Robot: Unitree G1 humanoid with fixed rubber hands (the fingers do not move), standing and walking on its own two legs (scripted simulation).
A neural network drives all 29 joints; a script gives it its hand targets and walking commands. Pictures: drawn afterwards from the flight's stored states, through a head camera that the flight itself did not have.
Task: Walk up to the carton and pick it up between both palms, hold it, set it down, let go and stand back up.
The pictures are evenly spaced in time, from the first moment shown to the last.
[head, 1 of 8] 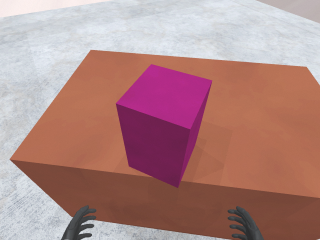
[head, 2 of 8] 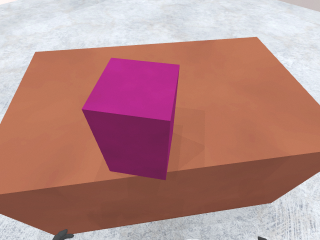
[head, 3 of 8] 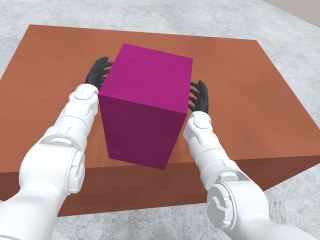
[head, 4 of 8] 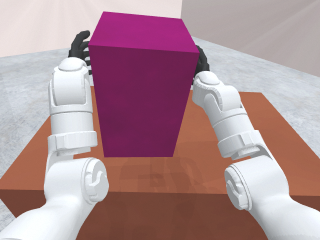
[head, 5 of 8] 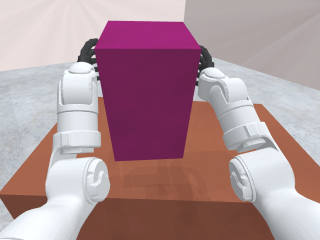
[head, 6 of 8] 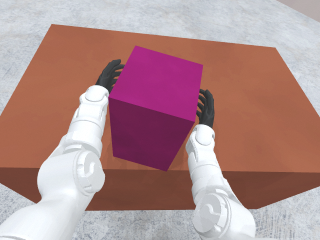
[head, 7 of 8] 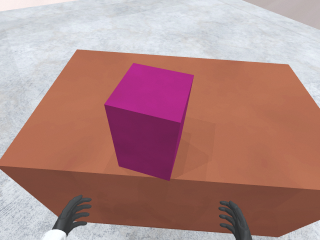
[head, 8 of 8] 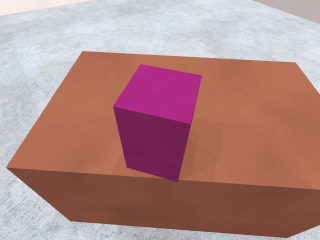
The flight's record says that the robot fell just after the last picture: no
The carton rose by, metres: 0.29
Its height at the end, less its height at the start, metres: +0.00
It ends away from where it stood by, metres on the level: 0.02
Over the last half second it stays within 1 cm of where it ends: yes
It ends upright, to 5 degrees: yes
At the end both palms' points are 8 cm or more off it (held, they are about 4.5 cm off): yes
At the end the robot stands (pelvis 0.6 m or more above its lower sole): yes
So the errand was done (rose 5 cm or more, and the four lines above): yes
